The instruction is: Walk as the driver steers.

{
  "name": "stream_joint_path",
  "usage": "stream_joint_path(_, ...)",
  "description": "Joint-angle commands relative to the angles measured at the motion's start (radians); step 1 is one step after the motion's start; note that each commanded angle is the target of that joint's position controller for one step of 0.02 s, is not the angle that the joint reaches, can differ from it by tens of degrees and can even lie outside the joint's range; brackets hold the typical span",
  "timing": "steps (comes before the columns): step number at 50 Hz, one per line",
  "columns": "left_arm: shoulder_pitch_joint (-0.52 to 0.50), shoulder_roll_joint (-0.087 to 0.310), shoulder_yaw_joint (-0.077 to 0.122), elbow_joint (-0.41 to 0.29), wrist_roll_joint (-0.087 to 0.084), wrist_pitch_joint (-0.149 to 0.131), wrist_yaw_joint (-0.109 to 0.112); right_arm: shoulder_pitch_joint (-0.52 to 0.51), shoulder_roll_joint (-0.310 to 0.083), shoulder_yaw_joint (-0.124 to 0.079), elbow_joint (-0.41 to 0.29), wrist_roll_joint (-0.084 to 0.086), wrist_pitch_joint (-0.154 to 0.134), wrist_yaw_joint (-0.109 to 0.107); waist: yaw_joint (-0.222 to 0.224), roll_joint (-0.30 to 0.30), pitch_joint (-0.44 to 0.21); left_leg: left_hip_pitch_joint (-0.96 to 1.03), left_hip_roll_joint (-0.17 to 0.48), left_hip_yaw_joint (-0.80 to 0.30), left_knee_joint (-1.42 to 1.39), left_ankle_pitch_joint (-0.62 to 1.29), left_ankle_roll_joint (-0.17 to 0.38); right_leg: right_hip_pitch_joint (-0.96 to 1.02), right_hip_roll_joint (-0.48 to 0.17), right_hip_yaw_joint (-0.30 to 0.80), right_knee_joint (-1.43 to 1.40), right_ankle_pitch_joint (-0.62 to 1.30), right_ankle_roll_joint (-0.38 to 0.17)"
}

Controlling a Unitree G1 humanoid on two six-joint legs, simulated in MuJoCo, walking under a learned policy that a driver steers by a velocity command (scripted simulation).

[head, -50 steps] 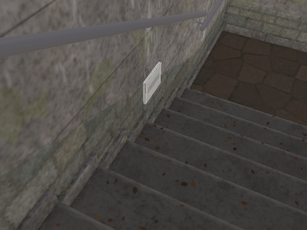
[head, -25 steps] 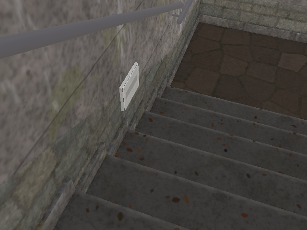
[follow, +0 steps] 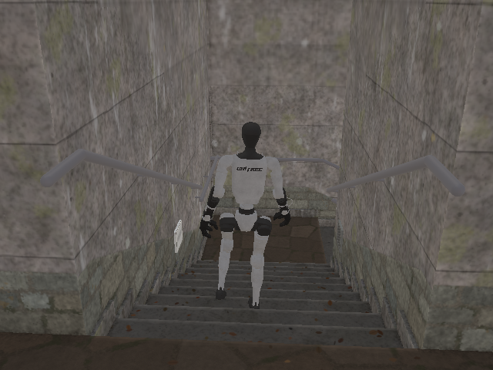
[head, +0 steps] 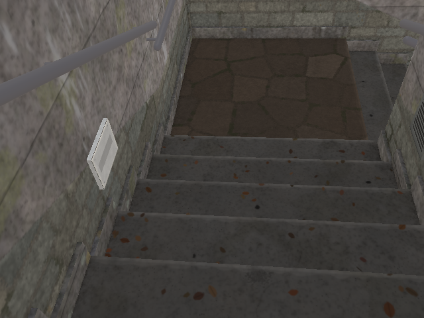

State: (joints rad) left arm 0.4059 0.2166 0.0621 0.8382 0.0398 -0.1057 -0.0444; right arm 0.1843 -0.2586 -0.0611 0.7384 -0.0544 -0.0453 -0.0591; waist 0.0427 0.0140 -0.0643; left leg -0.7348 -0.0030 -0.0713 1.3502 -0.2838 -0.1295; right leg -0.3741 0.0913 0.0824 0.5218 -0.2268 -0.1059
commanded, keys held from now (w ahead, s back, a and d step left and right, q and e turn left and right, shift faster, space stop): e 0.12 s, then no key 0.86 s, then w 0.02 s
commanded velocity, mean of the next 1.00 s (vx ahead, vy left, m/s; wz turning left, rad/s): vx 0.00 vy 0.00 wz -0.20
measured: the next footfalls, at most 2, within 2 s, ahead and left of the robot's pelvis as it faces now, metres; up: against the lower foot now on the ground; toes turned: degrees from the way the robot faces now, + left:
left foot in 0.34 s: +0.03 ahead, +0.17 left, +0.00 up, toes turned -9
left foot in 1.62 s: +0.40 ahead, +0.07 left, -0.15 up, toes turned -8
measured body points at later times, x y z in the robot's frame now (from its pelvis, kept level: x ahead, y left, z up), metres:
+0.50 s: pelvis +0.01 +0.06 -0.01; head +0.02 +0.05 +0.44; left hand +0.16 +0.28 -0.13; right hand +0.06 -0.16 -0.14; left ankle -0.01 +0.17 -0.74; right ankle +0.02 -0.07 -0.74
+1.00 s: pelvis +0.02 +0.07 +0.01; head +0.05 +0.08 +0.46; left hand +0.11 +0.31 -0.15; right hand +0.07 -0.18 -0.13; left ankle -0.01 +0.17 -0.74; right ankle +0.02 -0.07 -0.74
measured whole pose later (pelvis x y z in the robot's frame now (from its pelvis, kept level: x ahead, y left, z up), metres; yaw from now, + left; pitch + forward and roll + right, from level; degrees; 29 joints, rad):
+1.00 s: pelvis +0.02 +0.07 +0.01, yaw -9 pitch +0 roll +0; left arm 0.19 0.21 0.05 1.02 0.00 0.00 -0.06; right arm 0.23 -0.21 -0.07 0.91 0.00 -0.04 0.12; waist 0.04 -0.01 0.05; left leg -0.11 -0.03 0.02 0.38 -0.27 0.04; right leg -0.21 0.03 0.15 0.39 -0.18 0.03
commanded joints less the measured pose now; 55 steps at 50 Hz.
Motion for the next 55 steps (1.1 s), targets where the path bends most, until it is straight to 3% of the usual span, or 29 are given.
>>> stream_joint_path(1,0.079,0.128,0.021,-0.04,-0.01,-0.004,-0.003,-0.037,-0.05,-0.001,-0.061,-0.008,-0.004,-0.011,0.002,-0.118,-0.017,-0.193,0.03,-0.028,-0.094,-0.036,-0.019,0.258,-0.284,0.41,-0.106,0.212,-0.221)
stream_joint_path(4,0.026,0.15,0.02,-0.063,-0.001,-0.001,0.002,-0.019,-0.018,0.018,-0.057,-0.017,0.002,0.004,-0.016,-0.113,-0.04,-0.05,0.026,0.029,-0.143,-0.08,-0.015,0.132,-0.233,0.393,-0.054,0.297,-0.209)
stream_joint_path(7,0.026,0.157,0.021,-0.073,-0.007,-0.005,0.006,-0.017,-0.015,0.029,-0.057,0.0,0.013,0.012,-0.006,-0.123,-0.039,-0.002,0.025,0.037,-0.226,-0.125,-0.018,0.114,-0.249,0.447,-0.029,0.322,-0.222)
stream_joint_path(11,-0.013,0.139,0.009,-0.088,-0.029,0.004,0.008,0.003,0.004,0.047,-0.033,0.006,0.026,0.041,0.006,-0.124,-0.051,0.093,0.03,0.042,-0.377,-0.149,-0.019,0.087,-0.255,0.515,-0.02,0.294,-0.216)
stream_joint_path(14,-0.118,0.137,-0.006,-0.102,-0.045,0.016,-0.005,0.053,0.012,0.05,-0.01,0.015,0.018,0.07,-0.035,-0.121,-0.048,0.269,0.016,0.075,-0.522,-0.124,-0.01,-0.008,-0.22,0.516,-0.031,0.262,-0.179)
stream_joint_path(16,-0.206,0.141,-0.015,-0.101,-0.061,0.034,-0.027,0.112,0.023,0.05,0.009,0.031,0.012,0.095,-0.1,-0.081,-0.034,0.451,0.012,0.101,-0.739,0.098,0.022,-0.086,-0.188,0.506,-0.043,0.235,-0.157)
stream_joint_path(17,-0.202,0.141,-0.019,-0.088,-0.058,0.044,-0.035,0.124,0.007,0.043,0.008,0.039,0.007,0.106,-0.103,-0.089,-0.046,0.536,0.025,0.067,-0.782,0.183,0.065,-0.108,-0.174,0.505,-0.044,0.215,-0.132)
stream_joint_path(18,-0.128,0.091,-0.033,-0.071,-0.056,0.051,-0.037,0.165,-0.039,0.035,0.019,0.041,-0.006,0.116,-0.075,-0.027,-0.091,0.653,0.102,-0.032,-0.802,0.444,0.178,-0.134,-0.117,0.442,0.016,0.118,-0.037)
stream_joint_path(19,0.007,0.051,-0.032,-0.056,-0.059,0.062,-0.036,0.114,-0.117,0.022,0.009,0.035,-0.02,0.137,0.012,0.134,-0.083,0.668,0.227,-0.192,-0.943,0.576,0.365,-0.181,0.012,0.216,0.119,-0.144,0.086)
stream_joint_path(20,-0.001,0.082,-0.016,-0.024,-0.044,0.074,-0.033,0.057,-0.065,0.035,0.001,0.014,-0.02,0.173,0.036,0.084,-0.031,0.611,0.286,-0.261,-0.978,0.496,0.409,-0.18,-0.001,0.148,0.127,-0.262,0.159)
stream_joint_path(21,-0.049,0.088,-0.014,-0.011,-0.03,0.088,-0.028,-0.022,-0.01,0.049,-0.006,0.049,-0.02,0.206,0.055,0.029,-0.001,0.501,0.247,-0.21,-0.984,0.279,0.339,-0.085,-0.045,0.107,0.073,-0.2,0.193)
stream_joint_path(22,-0.073,0.081,-0.018,0.011,-0.037,0.097,-0.028,-0.081,0.011,0.058,-0.01,0.089,-0.023,0.23,0.074,0.005,0.023,0.386,0.156,-0.099,-0.985,0.132,0.234,0.051,-0.056,0.082,0.039,-0.128,0.211)
stream_joint_path(23,-0.125,0.077,-0.023,0.008,-0.043,0.097,-0.03,-0.056,-0.02,0.045,0.0,0.095,-0.027,0.23,0.053,0.029,0.046,0.352,0.11,-0.055,-0.998,0.049,0.178,0.083,-0.04,0.077,0.031,-0.113,0.211)
stream_joint_path(25,-0.147,0.083,-0.025,0.025,-0.039,0.089,-0.027,0.003,-0.072,0.021,0.032,0.077,-0.033,0.217,0.034,0.027,0.083,0.401,0.095,-0.03,-1.014,0.03,0.162,0.049,-0.036,0.059,-0.017,-0.065,0.18)
stream_joint_path(27,-0.163,0.109,-0.014,0.04,-0.045,0.08,-0.026,0.036,-0.042,0.019,0.052,0.059,-0.038,0.208,0.012,0.008,0.089,0.501,0.08,0.007,-1.003,0.088,0.175,0.011,-0.044,0.052,-0.078,-0.024,0.134)
stream_joint_path(29,-0.189,0.107,-0.008,0.049,-0.049,0.079,-0.025,0.049,-0.029,0.015,0.065,0.059,-0.038,0.198,0.002,0.011,0.067,0.583,0.076,0.03,-0.985,0.18,0.187,0.006,-0.055,0.052,-0.106,0.022,0.108)
stream_joint_path(32,-0.201,0.089,-0.007,0.063,-0.05,0.085,-0.019,0.071,-0.036,0.001,0.087,0.061,-0.03,0.195,-0.005,0.011,0.051,0.65,0.071,0.047,-0.983,0.265,0.191,0.02,-0.058,0.041,-0.126,0.079,0.109)
stream_joint_path(42,-0.183,0.095,0.004,0.124,-0.044,0.088,-0.013,0.079,-0.049,-0.024,0.117,0.054,-0.01,0.183,-0.011,-0.005,0.051,0.719,0.036,0.082,-0.989,0.351,0.174,0.076,-0.065,0.018,-0.165,0.178,0.1)
stream_joint_path(49,-0.193,0.095,0.009,0.151,-0.041,0.094,-0.015,0.093,-0.054,-0.029,0.143,0.051,0.001,0.179,-0.012,-0.008,0.063,0.715,0.023,0.085,-1.006,0.351,0.165,0.117,-0.066,0.004,-0.183,0.203,0.102)
stream_joint_path(50,-0.18,0.103,0.013,0.16,-0.04,0.096,-0.014,0.114,-0.063,-0.033,0.154,0.05,0.002,0.177,-0.013,-0.004,0.066,0.713,0.027,0.077,-1.028,0.244,0.17,0.124,-0.064,-0.001,-0.19,0.113,0.099)
stream_joint_path(51,-0.181,0.137,0.026,0.159,-0.026,0.096,-0.006,0.152,-0.108,-0.053,0.163,0.037,0.003,0.165,-0.028,0.014,0.095,0.706,0.04,0.055,-1.06,0.014,0.205,0.094,-0.044,-0.018,-0.164,-0.064,0.08)
stream_joint_path(52,-0.186,0.16,0.041,0.154,-0.005,0.09,0.006,0.199,-0.137,-0.07,0.177,0.012,-0.001,0.147,-0.049,0.055,0.136,0.686,0.088,-0.011,-1.11,-0.297,0.266,0.046,-0.03,-0.032,-0.102,-0.267,0.059)
stream_joint_path(53,-0.203,0.149,0.047,0.148,0.013,0.08,0.02,0.289,-0.123,-0.073,0.204,-0.007,-0.012,0.124,-0.084,0.092,0.195,0.696,0.179,-0.132,-1.162,-0.502,0.343,-0.05,-0.038,-0.023,-0.019,-0.346,0.038)
stream_joint_path(54,-0.245,0.094,0.036,0.127,0.029,0.069,0.033,0.357,-0.095,-0.067,0.235,-0.013,-0.024,0.098,-0.108,0.135,0.251,0.753,0.299,-0.246,-1.207,-0.571,0.421,-0.165,-0.055,-0.052,0.047,-0.296,0.03)
stream_joint_path(55,-0.316,0.034,0.018,0.095,0.035,0.058,0.042,0.353,-0.035,-0.046,0.232,-0.008,-0.033,0.079,-0.12,0.127,0.278,0.793,0.383,-0.301,-1.239,-0.517,0.45,-0.23,-0.107,-0.062,0.068,-0.231,0.017)
Velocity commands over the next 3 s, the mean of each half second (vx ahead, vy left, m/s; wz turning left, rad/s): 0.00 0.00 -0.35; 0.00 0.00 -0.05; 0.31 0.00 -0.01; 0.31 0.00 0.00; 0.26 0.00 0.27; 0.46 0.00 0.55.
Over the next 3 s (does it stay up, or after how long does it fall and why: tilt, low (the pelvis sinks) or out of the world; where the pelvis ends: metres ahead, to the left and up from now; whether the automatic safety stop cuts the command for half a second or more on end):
stays up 0.78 -0.04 -0.33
